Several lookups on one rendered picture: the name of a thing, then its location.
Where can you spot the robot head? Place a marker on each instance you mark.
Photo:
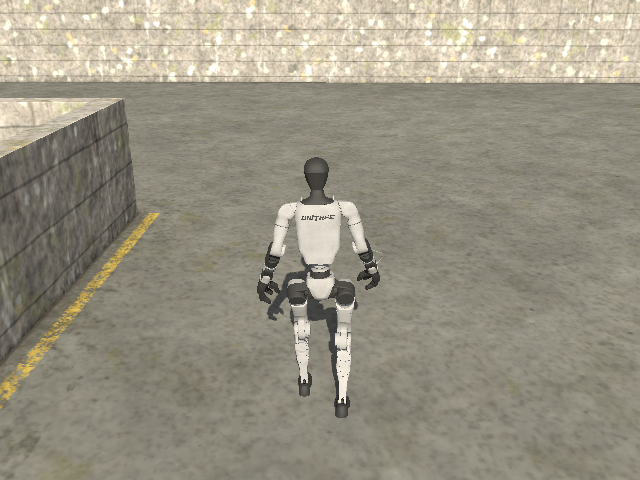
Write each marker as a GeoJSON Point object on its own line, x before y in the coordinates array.
{"type": "Point", "coordinates": [316, 173]}

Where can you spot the right robot upper arm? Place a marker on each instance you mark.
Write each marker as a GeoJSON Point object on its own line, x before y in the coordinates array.
{"type": "Point", "coordinates": [348, 209]}

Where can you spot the left robot forearm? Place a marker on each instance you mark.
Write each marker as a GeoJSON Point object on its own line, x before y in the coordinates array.
{"type": "Point", "coordinates": [269, 267]}

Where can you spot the left robot foot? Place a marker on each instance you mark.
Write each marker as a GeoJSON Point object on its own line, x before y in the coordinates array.
{"type": "Point", "coordinates": [304, 389]}

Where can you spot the left robot hand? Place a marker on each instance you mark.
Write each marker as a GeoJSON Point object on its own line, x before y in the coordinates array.
{"type": "Point", "coordinates": [262, 287]}

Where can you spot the right robot hand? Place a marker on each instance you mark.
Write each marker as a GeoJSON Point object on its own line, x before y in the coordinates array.
{"type": "Point", "coordinates": [365, 275]}

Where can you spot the right robot forearm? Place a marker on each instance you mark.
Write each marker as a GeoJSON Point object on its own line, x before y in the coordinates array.
{"type": "Point", "coordinates": [369, 260]}

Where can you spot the left robot upper arm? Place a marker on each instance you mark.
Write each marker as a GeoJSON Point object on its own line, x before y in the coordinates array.
{"type": "Point", "coordinates": [286, 212]}

